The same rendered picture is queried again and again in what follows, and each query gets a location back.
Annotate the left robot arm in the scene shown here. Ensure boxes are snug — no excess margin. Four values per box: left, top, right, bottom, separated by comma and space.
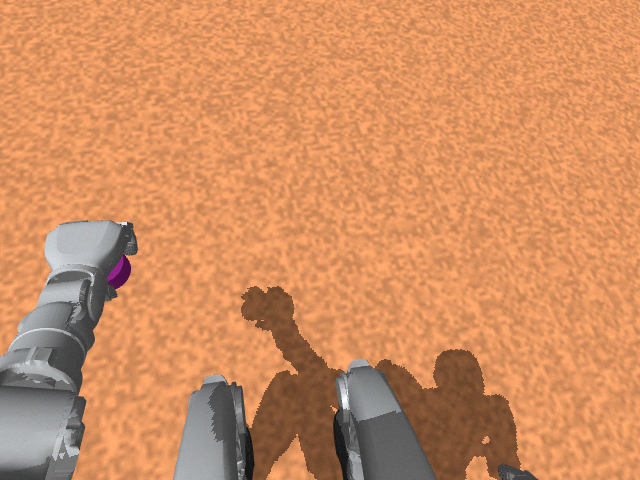
0, 264, 108, 480

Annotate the right robot foot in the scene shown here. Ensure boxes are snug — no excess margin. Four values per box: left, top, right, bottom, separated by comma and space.
333, 410, 350, 480

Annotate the right robot hand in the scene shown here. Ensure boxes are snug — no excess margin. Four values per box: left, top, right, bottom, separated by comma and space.
498, 464, 538, 480

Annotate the tin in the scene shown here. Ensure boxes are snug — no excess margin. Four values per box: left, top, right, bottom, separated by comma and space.
107, 254, 131, 289

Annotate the left robot hand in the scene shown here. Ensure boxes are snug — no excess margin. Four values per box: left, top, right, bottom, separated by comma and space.
44, 220, 138, 301

